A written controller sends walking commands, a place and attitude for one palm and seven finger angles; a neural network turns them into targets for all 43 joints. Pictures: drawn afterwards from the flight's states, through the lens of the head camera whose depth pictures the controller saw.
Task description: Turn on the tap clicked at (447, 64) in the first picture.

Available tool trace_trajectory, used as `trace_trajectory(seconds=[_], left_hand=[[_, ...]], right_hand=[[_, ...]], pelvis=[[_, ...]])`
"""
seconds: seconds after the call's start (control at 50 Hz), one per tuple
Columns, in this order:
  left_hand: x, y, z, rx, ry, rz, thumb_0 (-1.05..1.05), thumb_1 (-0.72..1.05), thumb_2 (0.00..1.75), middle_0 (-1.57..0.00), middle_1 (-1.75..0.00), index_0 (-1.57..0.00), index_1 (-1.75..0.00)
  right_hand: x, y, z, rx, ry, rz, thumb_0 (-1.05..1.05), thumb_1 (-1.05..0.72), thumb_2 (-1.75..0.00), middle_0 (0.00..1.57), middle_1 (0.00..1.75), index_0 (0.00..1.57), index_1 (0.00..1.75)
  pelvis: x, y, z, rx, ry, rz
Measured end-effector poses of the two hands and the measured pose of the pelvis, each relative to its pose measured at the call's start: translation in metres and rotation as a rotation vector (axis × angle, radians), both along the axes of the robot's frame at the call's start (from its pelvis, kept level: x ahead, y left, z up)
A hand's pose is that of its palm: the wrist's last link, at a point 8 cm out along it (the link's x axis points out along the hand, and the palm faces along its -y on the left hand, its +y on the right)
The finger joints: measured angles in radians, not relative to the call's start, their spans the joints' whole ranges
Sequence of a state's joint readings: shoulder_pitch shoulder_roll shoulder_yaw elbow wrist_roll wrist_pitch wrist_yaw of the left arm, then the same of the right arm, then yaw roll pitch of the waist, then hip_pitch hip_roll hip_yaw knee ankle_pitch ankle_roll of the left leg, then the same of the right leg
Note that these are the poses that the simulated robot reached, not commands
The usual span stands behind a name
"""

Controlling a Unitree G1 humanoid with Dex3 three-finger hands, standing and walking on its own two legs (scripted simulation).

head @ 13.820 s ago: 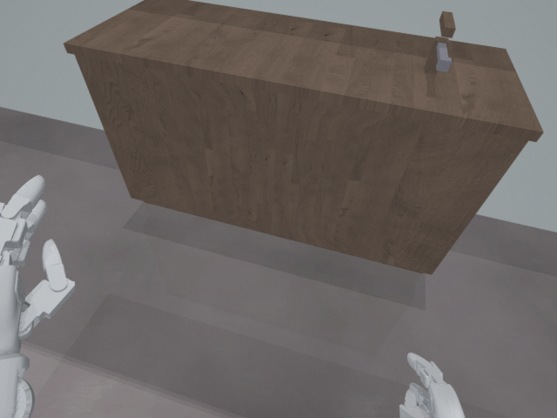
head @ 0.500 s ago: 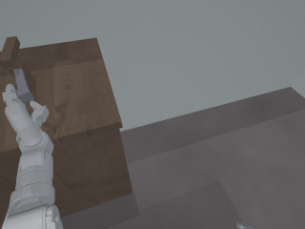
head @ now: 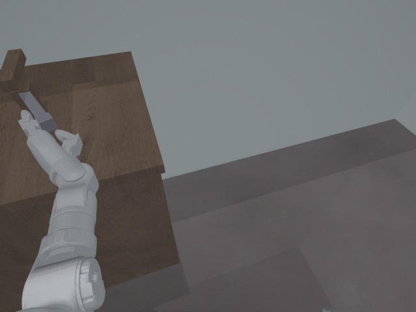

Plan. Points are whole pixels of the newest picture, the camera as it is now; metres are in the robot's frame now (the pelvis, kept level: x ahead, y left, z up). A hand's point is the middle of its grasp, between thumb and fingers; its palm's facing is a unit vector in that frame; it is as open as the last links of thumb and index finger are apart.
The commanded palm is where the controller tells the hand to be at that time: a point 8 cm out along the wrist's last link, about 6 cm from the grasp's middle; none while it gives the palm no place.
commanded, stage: push the lever round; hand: left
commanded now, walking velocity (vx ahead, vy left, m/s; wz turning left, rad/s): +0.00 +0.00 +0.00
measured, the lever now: (46, 123) +0.45 +0.34 +0.12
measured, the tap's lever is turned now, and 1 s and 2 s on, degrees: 24 53 85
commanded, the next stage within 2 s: lift the hand up off the lever in 1.42 s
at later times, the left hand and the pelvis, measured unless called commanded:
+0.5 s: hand (97, 126) +0.46 +0.25 +0.11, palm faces +0.81 -0.58 -0.10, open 8.0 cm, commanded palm +0.41 +0.26 +0.11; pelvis -0.01 +0.00 -0.01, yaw +0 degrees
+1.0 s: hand (103, 118) +0.49 +0.24 +0.11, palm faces +0.84 -0.52 -0.14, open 7.9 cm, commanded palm +0.44 +0.25 +0.11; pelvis +0.00 -0.01 -0.01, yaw +0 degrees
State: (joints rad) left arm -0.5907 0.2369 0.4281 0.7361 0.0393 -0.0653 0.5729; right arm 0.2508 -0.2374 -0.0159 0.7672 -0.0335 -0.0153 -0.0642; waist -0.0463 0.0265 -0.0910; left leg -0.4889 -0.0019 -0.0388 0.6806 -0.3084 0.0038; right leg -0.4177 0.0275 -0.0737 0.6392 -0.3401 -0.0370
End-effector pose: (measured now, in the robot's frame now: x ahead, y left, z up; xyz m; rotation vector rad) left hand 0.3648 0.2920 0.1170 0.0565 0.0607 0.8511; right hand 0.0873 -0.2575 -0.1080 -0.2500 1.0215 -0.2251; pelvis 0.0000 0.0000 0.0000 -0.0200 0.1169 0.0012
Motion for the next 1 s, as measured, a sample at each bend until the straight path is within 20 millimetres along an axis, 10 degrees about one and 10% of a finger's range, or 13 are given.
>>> trace_trajectory(seconds=[1.0], left_hand=[[0.068, -0.039, -0.001, -0.013, 0.094, 0.175, 0.02, 0.90, 0.90, -0.15, -0.15, -0.13, -0.14]], right_hand=[[-0.078, -0.011, -0.019, 0.044, 0.220, -0.056, 0.01, -0.91, -0.90, 0.20, 0.30, 0.20, 0.30]], pelvis=[[0.003, -0.010, -0.011, -0.006, 0.121, -0.003]])
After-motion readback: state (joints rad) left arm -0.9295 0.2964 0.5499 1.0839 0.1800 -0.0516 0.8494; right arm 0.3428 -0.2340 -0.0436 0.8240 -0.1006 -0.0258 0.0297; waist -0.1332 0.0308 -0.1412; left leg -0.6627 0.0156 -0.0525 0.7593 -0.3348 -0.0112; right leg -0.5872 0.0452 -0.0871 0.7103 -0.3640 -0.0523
